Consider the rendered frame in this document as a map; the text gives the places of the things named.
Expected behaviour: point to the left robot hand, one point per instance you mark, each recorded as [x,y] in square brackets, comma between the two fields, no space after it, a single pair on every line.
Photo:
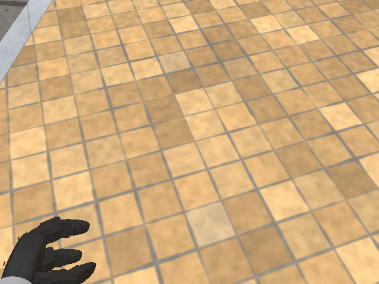
[31,260]

